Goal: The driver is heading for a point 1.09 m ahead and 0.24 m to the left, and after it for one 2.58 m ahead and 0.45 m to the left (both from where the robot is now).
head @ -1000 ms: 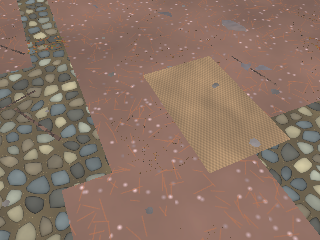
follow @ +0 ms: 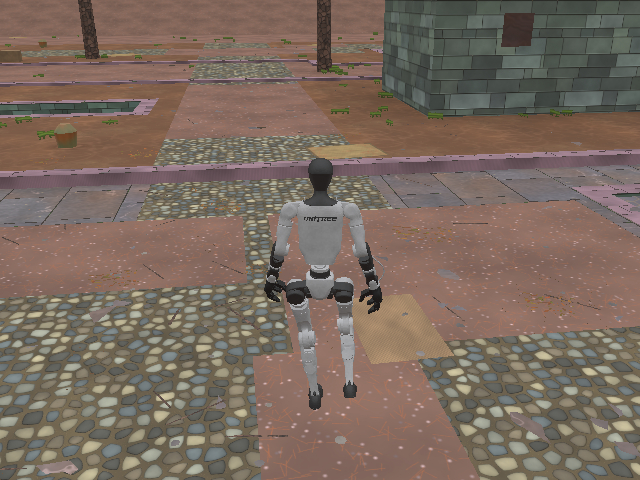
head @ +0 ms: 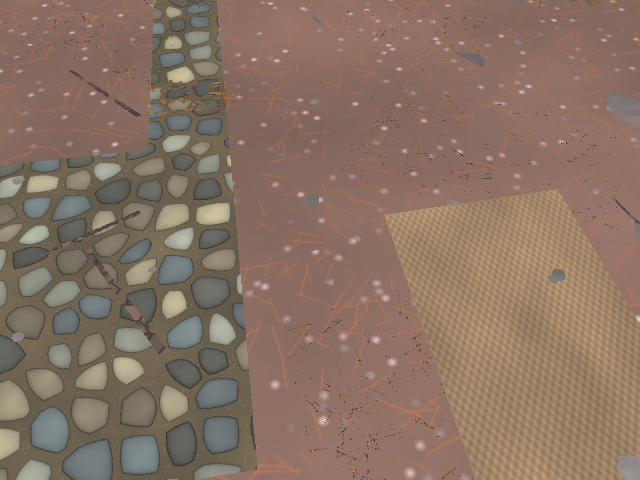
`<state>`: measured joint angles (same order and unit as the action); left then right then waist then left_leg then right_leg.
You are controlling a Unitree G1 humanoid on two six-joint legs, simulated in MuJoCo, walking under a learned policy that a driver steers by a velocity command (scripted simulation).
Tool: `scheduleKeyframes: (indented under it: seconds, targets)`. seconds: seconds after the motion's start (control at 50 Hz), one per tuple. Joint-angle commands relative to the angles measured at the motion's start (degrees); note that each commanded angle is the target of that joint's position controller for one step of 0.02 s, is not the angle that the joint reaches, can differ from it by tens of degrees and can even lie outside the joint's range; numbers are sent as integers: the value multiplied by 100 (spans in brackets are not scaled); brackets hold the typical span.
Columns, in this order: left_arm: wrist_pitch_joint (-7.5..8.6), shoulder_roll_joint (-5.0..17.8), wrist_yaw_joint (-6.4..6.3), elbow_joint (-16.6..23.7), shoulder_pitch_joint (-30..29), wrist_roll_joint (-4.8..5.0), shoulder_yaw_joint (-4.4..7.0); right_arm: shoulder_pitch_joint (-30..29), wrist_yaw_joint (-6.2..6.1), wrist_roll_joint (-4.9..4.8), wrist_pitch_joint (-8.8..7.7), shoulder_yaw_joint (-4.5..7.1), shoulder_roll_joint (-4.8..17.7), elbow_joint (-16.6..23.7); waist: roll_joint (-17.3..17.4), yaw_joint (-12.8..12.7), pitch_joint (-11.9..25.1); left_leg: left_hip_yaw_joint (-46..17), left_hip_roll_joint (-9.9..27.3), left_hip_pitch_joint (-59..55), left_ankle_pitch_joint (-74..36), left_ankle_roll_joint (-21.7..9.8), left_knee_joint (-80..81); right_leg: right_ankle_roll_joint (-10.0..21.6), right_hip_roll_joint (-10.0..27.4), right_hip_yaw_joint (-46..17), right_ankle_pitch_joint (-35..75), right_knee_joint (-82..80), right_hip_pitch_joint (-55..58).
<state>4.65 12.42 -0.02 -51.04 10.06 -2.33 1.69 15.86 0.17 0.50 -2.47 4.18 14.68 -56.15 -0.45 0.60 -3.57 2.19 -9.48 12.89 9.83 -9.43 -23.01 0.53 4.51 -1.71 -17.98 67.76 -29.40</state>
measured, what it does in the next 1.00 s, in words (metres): walks ahead, turning left: right foot, then left foot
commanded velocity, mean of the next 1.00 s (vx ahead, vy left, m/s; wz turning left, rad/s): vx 0.50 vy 0.00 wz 0.56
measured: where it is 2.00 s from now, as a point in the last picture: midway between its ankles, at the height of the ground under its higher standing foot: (192, 282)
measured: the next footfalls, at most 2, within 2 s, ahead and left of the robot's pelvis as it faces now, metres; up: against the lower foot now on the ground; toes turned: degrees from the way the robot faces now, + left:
right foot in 0.34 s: +0.39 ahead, -0.12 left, +0.00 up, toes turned +14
left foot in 0.88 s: +0.55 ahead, +0.19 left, +0.00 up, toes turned +35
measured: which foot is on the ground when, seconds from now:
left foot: down 0.00-0.34, up 0.36-0.86, down 0.88-1.00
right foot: up 0.00-0.32, down 0.34-0.88, up 0.90-1.00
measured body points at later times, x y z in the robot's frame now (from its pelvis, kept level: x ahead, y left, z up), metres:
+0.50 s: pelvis +0.29 -0.05 +0.00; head +0.32 -0.05 +0.45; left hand +0.36 +0.24 -0.10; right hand +0.41 -0.31 -0.13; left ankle +0.17 +0.03 -0.65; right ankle +0.35 -0.13 -0.74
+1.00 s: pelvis +0.51 +0.10 +0.00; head +0.53 +0.13 +0.44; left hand +0.40 +0.34 -0.14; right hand +0.78 -0.03 -0.11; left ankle +0.52 +0.16 -0.73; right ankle +0.49 -0.08 -0.64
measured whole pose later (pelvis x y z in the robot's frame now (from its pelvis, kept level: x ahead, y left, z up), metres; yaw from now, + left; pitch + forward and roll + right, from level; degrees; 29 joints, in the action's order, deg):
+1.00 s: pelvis +0.51 +0.10 +0.00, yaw +34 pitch +1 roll +0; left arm 2.8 14.3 0.6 -47.5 17.8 -1.1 2.1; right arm 9.1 0.8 1.5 -1.3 2.8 14.7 -43.7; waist -1.0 -2.2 -3.8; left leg 3.9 -5.0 19.4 11.4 -6.4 -29.9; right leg 0.3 5.3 3.3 -21.2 68.3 -21.0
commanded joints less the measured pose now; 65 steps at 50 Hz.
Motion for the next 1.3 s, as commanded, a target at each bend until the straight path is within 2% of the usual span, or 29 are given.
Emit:
scheduleKeyframes:
  seconds: [0.02, 0.12, 0.24, 0.28, 0.32, 0.34, 0.36, 0.38, 0.4, 0.42, 0.44, 0.46, 0.5, 0.56, 0.7, 0.78, 0.82, 0.86, 0.88, 0.9, 0.92, 0.94, 0.96, 0.98, 1.02, 1.06, 1.14, 1.22, 1.3]
  targets:
    - [-188, 423, 32, 282, 356, -69, 84, 172, -27, -42, -179, 135, 746, 304, -29, -224, 124, -1780, 1624, 37, -1520, -843, 1201, -236, 170, 70, 315, -673, -317]
    - [-229, 507, 85, 800, -900, -11, 75, 821, -12, -43, -108, 150, 746, 320, 279, 269, 65, -1850, 1437, -563, -1746, -401, 1095, -376, 63, 162, 1531, -2041, -893]
    - [-146, 566, 136, 1283, -1807, 60, -4, 1284, -90, 58, -51, 168, 826, 393, 457, 587, 89, -2191, 1562, -1500, -2549, -354, 550, -252, -285, 158, 1507, -3046, -981]
    - [-88, 676, 128, 1325, -1598, 87, 10, 1107, -137, 76, -57, 194, 923, 492, 547, 391, 124, -2325, 1623, -1441, -2769, -208, 305, -129, -388, 72, 1313, -3531, -346]
    - [-17, 954, 45, 1043, -532, 112, 122, 723, -109, 74, -107, 229, 1080, 631, 539, -127, 554, -2267, 1435, -1001, -3646, 58, -542, 78, -680, 153, 952, -3936, 1324]
    - [62, 1155, -30, 856, 303, 74, 203, 592, -45, 11, -166, 225, 1069, 675, 248, -577, 1018, -2006, 1100, -564, -3386, 197, -1629, 258, -421, -25, 1135, -4262, 2548]
    - [88, 1603, -146, 832, 1265, -73, 307, 649, -4, -70, -228, 101, 613, 895, -367, -858, 1949, -1584, 774, 212, -1512, 303, -3212, 527, 1019, -1404, -22, -4344, 3935]
    - [-2, 1987, -140, 870, 1058, -139, 400, 1363, -18, -229, -187, 45, 261, 1044, -1737, -327, 2369, -994, -28, 1874, 2361, 439, -4522, 1167, 2271, -4023, -178, -5029, 4810]
    - [-79, 1462, -100, 925, 704, -36, 352, 1284, -78, -7, -80, 91, 746, 859, -849, -182, 1727, -971, 584, 2342, 1920, 391, -5053, 1185, 2086, -4066, -856, -5075, 4145]
    - [-86, 932, -80, 993, 343, 23, 228, 862, -29, 54, -46, 106, 763, 864, -235, -171, 947, -884, 798, 2331, 1326, 430, -4945, 1047, 1770, -3036, -671, -5182, 3337]
    - [-71, 727, -58, 961, 189, 6, 171, 626, 18, 61, -29, 86, 637, 911, -62, -117, 551, -814, 967, 2226, 1020, 482, -4725, 923, 1470, -2215, 62, -5335, 2794]
    - [-44, 688, -69, 896, 244, 10, 153, 513, 72, 123, 21, 90, 587, 945, -282, -76, 408, -762, 1097, 2124, 919, 528, -4559, 815, 1257, -1650, 581, -5437, 2509]
    - [56, 693, -46, 735, 441, 70, 154, 489, 175, 159, 155, 75, 494, 1011, -573, 17, 360, -653, 1161, 1981, 815, 589, -4475, 743, 1063, -957, 1465, -5566, 2251]
    - [173, 750, 3, 618, 650, 138, 200, 13, 278, 158, 244, 35, 396, 1256, -525, 28, 303, -578, 1271, 2436, 432, 646, -4349, 830, 1099, -370, 2082, -5774, 2352]
    - [149, 875, -6, 421, 970, 122, 253, -1396, 454, 137, 185, -135, 201, 1819, -474, -204, -39, -26, 1323, 2363, -887, 664, -2268, 686, 889, 883, 2506, -5923, 2429]
    - [47, 1077, -67, 261, 1315, 119, 310, -1819, 477, 194, 192, -139, 290, 2039, -445, -308, -123, 354, 1168, 2098, -333, 395, -1476, 587, 1115, 1190, 3267, -5588, 3077]
    - [-45, 1243, -104, 199, 1393, 107, 342, -1626, 421, 231, 198, -93, 379, 2029, -543, -182, 99, 580, 819, 1588, 303, 174, -1267, 514, 1153, 1422, 4977, -4798, 3384]
    - [-156, 1339, -120, 195, 1416, 131, 339, -400, 327, 289, 122, 32, 562, 1677, -415, 356, 843, 562, 388, 6, 400, -130, -729, 428, 1085, 1609, 5502, -2914, 3090]
    - [-164, 1188, -100, 331, 1429, 111, 279, 584, 227, 350, 84, 173, 911, 1390, 91, 755, 1482, -374, 980, -1546, 763, -385, -463, 274, 938, 1644, 3921, -1331, 1964]
    - [-137, 418, 45, 766, 1712, 148, 99, 495, 136, 276, 85, 298, 1561, 1478, 1543, 303, 2042, -3412, 2908, -3403, 840, -1117, -138, -60, -40, 1465, -1375, 650, -634]
    - [-118, 977, 40, 839, 1061, 93, 221, 908, 54, 118, 156, 294, 1476, 1552, 666, 739, 2283, -4413, 3130, -3280, 510, -1224, 559, -66, -312, 368, -1264, 1241, -1138]
    - [-82, 937, 58, 952, 624, 182, 212, 590, -13, 89, 162, 247, 1292, 1389, 420, 574, 1389, -3223, 2914, -2702, -232, -1058, 557, 9, 19, 203, -536, 1150, -1469]
    - [-24, 829, 58, 890, 665, 200, 154, 312, -25, 52, 113, 156, 967, 1347, 237, 322, 869, -2589, 2644, -1839, -1052, -851, 633, 44, 193, 192, -171, 602, -1150]
    - [-58, 790, 65, 779, 772, 140, 152, 71, -24, 47, 51, 83, 759, 1325, 118, 69, 614, -2072, 2333, -1266, -1557, -613, 739, 39, 329, 154, -66, 162, -744]
    - [-257, 747, 102, 593, 1182, 7, 150, -119, 7, 13, -65, -17, 539, 1291, 243, -232, 583, -1519, 2032, -640, -1978, -460, 994, -19, 352, 168, -4, -214, -60]
    - [-352, 668, 162, 580, 1126, -3, 158, 71, 37, -28, -166, -4, 612, 1142, 217, -274, 472, -1304, 1898, -541, -2091, -467, 1215, -68, 308, 251, 215, -475, -128]
    - [-394, 636, 205, 726, 372, 57, 173, 460, 42, -12, -213, 5, 674, 919, 257, -56, 81, -942, 1836, -834, -1876, -234, 1572, -106, 335, 270, 1103, -1150, -922]
    - [-356, 564, 219, 836, -174, 126, 154, 740, 8, 39, -271, -45, 605, 741, 287, 135, -93, -457, 1856, -1218, -2141, 29, 1643, 12, 58, 101, 1713, -1867, -1161]
    - [-311, 483, 261, 1002, -712, 83, 89, 946, -87, 72, -294, -115, 509, 545, 279, 285, -291, -23, 1960, -1705, -2830, 181, 1601, 198, -192, 399, 1878, -2669, -1153]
